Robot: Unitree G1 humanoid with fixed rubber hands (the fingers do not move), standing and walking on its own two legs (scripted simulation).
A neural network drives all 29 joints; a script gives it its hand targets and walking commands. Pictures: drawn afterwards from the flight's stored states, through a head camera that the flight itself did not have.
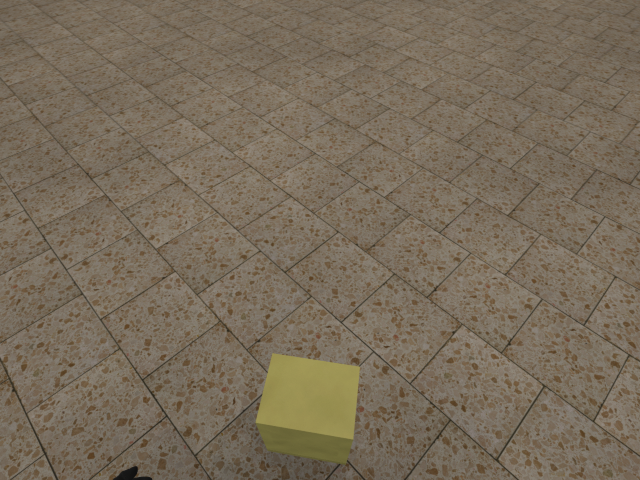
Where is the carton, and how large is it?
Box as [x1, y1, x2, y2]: [255, 353, 359, 464]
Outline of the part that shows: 272,353 255,422 267,450 345,464 353,437 359,367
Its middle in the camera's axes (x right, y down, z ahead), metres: -0.02 +0.44 +1.03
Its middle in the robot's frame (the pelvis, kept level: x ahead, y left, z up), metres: +0.40 +0.00 -0.61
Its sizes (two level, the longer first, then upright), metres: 0.223 0.168 0.287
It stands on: the floor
